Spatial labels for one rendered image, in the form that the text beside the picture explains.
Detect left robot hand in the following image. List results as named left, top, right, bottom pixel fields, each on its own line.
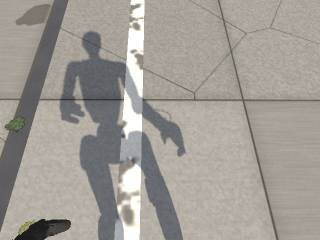
left=12, top=219, right=71, bottom=240

